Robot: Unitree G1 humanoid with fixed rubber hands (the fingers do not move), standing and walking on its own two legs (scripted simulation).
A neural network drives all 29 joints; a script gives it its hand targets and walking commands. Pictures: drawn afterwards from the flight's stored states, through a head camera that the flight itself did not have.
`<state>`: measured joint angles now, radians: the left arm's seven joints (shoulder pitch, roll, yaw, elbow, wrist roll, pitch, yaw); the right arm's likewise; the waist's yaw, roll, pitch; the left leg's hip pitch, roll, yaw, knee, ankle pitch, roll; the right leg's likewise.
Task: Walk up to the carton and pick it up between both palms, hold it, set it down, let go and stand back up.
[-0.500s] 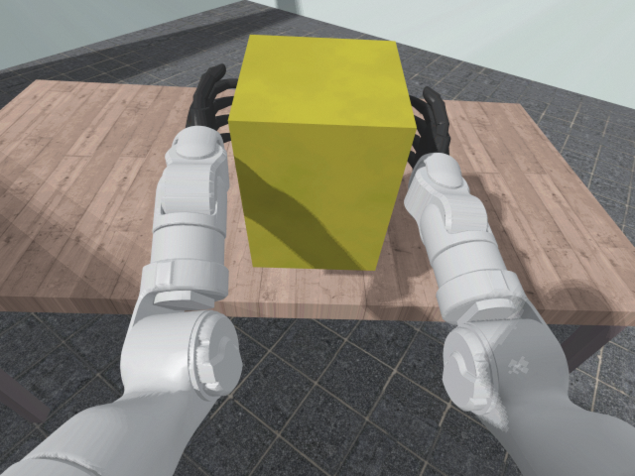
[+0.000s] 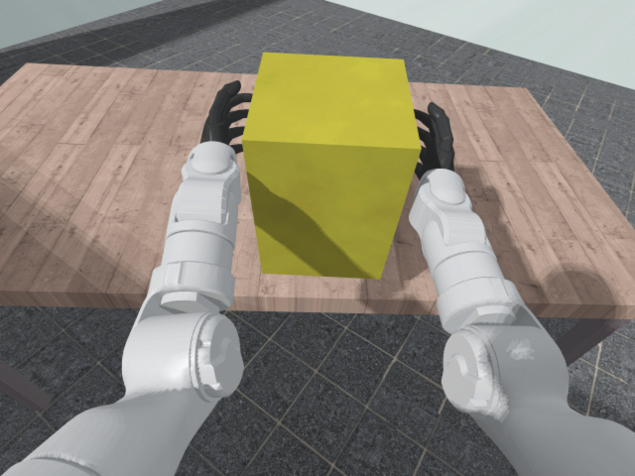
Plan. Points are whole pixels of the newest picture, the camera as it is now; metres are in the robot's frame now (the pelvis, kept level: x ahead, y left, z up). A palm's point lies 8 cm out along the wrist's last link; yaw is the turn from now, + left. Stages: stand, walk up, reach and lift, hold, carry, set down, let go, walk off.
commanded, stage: set down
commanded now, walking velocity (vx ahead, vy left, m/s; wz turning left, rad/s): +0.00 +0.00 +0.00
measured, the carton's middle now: (326, 175) +0.45 -0.02 +0.15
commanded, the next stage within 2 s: none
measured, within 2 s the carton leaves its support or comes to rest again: neither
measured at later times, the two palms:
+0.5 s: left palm (229, 160) +0.45 +0.10 +0.18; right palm (435, 181) +0.42 -0.16 +0.16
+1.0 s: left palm (237, 166) +0.46 +0.10 +0.15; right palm (433, 185) +0.43 -0.17 +0.15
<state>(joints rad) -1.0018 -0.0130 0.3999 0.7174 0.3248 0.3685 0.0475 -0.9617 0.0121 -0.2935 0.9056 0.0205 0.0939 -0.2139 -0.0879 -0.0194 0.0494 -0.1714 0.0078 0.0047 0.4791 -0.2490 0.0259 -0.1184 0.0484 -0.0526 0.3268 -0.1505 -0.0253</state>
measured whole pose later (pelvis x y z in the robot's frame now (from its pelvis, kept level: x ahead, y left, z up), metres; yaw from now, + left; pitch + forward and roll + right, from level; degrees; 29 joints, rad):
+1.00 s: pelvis +0.02 +0.00 +0.00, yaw +0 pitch -1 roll -2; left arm -1.00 0.00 0.40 0.95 0.32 0.19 0.07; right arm -0.94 0.08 -0.56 0.96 -0.23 0.03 -0.14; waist -0.09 -0.02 0.04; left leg -0.17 0.01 0.00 0.46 -0.27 0.03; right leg -0.13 0.05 -0.05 0.33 -0.18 -0.02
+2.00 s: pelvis +0.04 +0.00 +0.00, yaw +0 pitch +4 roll -2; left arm -1.00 0.00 0.40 1.04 0.32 0.08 0.07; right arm -0.91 0.13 -0.71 0.96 -0.39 -0.07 -0.12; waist -0.09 -0.02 0.02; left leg -0.25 0.01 0.00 0.46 -0.28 0.03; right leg -0.21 0.05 -0.05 0.33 -0.18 -0.02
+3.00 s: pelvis +0.03 +0.00 +0.00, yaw +0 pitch +4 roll -2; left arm -1.00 0.00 0.45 1.07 0.36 0.04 0.01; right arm -0.88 0.16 -0.79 0.94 -0.48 -0.10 -0.09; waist -0.09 -0.02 0.02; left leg -0.25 0.01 0.01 0.46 -0.27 0.03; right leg -0.21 0.05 -0.05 0.33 -0.18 -0.02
